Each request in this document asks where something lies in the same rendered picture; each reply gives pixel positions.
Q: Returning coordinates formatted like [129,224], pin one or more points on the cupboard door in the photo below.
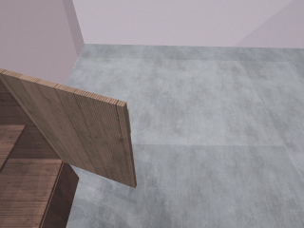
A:
[87,130]

